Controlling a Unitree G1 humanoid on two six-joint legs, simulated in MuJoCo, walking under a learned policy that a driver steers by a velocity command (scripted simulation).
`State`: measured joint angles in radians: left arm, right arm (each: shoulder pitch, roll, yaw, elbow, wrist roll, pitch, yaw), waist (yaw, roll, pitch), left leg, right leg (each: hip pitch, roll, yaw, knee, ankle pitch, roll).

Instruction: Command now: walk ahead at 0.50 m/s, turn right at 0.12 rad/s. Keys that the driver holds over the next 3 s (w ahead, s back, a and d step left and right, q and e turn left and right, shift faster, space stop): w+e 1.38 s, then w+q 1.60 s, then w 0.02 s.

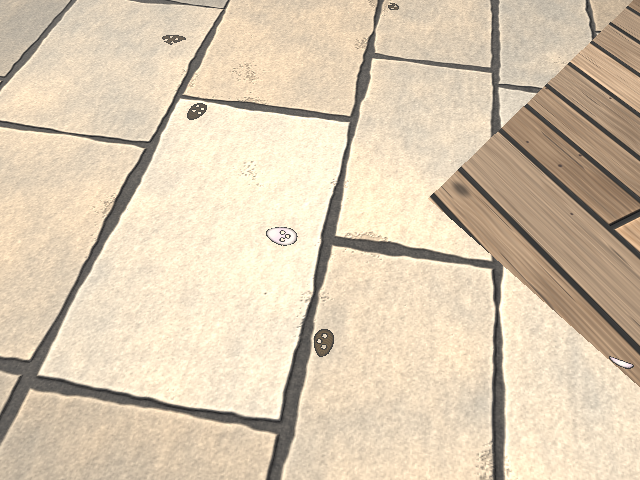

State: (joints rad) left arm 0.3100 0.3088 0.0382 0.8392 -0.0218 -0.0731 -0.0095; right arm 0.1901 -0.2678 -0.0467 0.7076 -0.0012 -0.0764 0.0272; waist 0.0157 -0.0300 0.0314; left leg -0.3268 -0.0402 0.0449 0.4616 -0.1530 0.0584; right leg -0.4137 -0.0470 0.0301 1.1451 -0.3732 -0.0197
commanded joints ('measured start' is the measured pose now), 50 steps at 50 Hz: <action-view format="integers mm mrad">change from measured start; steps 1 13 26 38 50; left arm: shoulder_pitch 29 -280 -46 47 -22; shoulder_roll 71 16 111 148 105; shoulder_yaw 23 9 60 77 62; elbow -56 -178 -206 -169 -232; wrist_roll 1 3 16 -7 -1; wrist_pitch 5 10 14 29 42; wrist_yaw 2 -32 -12 27 18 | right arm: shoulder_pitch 21 131 3 -219 32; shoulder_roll -101 -173 -158 -111 -109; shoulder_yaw -30 -50 -30 -17 -34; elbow -28 96 -13 -84 -12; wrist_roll -6 4 -1 9 -15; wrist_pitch -27 -19 -62 -40 -31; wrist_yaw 0 -30 -26 -11 -21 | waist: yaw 0 -98 5 51 -46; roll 122 56 3 -60 137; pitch -53 53 -95 -34 -29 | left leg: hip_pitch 166 335 -368 -147 253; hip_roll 275 285 145 50 309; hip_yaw -280 39 -129 -124 -364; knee -296 -328 708 67 -229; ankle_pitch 97 256 -187 222 -68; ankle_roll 185 109 -55 -122 99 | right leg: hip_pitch -184 -275 373 190 -289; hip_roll -94 -43 -160 -66 -45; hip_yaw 49 -1 380 297 111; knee -12 -517 -875 -853 64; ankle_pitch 89 465 365 259 48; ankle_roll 19 -2 -282 -187 12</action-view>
